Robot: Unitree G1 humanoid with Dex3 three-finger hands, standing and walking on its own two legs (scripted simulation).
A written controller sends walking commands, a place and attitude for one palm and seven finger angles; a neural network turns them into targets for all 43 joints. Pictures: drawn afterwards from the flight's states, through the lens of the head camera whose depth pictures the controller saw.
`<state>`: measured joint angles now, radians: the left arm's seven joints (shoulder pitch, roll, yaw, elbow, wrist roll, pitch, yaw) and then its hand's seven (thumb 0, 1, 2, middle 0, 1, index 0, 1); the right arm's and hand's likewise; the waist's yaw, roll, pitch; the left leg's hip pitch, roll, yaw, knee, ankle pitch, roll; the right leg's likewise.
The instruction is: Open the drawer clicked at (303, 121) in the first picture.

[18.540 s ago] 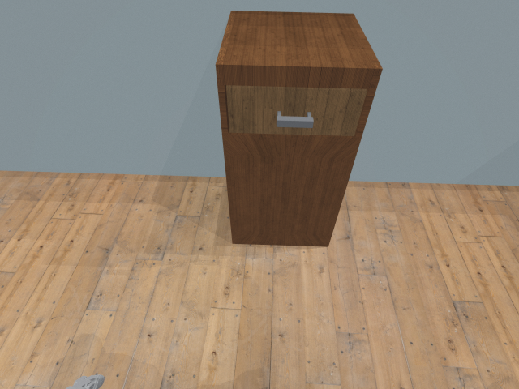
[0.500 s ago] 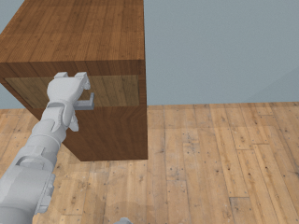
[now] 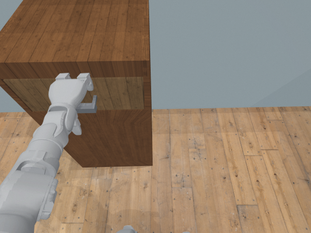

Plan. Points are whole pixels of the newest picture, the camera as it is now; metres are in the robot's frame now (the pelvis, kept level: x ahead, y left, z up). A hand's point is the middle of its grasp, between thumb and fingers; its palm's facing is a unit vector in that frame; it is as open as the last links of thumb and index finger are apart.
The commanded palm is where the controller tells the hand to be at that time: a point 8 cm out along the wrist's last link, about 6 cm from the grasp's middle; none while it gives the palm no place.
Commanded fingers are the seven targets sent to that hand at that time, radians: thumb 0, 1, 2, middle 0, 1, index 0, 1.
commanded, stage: lower the fingers behind the handle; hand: left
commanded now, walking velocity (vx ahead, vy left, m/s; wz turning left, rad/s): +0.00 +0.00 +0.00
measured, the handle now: (79, 103) +0.51 +0.24 -0.02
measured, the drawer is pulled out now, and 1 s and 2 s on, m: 0.00 0.00 0.00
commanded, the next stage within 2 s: lift the fingers back up to retry in 1.32 s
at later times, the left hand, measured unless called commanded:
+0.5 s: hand (77, 105) +0.46 +0.22 +0.03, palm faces +0.00 -0.02 -1.00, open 13.6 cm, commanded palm +0.46 +0.22 +0.05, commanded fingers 0.00 -0.50 0.30 -0.30 -1.20 -0.30 -1.20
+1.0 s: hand (78, 109) +0.46 +0.22 +0.01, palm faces -0.01 +0.01 -1.00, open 13.8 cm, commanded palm +0.46 +0.21 +0.02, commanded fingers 0.00 -0.50 0.30 -0.30 -1.20 -0.30 -1.20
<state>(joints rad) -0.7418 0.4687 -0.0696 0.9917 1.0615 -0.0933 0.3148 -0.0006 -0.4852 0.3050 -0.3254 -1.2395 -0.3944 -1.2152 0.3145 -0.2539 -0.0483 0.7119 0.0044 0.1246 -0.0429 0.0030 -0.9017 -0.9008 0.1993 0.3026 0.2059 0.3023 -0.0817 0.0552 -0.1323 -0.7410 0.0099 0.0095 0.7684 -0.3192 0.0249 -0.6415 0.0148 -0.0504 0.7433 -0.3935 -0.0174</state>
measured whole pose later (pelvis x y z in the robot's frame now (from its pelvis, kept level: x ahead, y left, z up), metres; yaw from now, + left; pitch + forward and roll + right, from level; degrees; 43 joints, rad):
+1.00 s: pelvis -0.09 +0.03 -0.06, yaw -3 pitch +21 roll -4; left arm -1.09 0.56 -0.13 1.23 1.09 0.06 0.28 0.00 -0.49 0.30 -0.32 -1.20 -0.27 -1.34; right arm 0.34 -0.26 0.03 0.67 0.00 0.03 -0.07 0.00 -0.90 -0.90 0.20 0.30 0.21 0.30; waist -0.20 0.04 -0.15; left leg -1.14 -0.01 0.00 1.06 -0.33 0.06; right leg -1.04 0.02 -0.03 1.03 -0.37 0.01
